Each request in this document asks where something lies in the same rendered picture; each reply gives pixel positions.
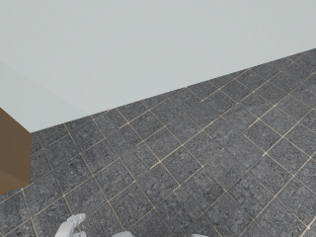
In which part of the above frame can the robot left hand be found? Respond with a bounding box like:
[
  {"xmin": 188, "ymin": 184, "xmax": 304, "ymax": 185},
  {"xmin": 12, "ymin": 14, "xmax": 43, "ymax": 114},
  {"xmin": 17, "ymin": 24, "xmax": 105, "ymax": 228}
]
[{"xmin": 54, "ymin": 213, "xmax": 87, "ymax": 237}]

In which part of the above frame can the cupboard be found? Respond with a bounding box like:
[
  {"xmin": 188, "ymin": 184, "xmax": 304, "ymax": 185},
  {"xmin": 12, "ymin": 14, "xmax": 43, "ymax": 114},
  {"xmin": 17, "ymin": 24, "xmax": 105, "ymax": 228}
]
[{"xmin": 0, "ymin": 108, "xmax": 32, "ymax": 195}]

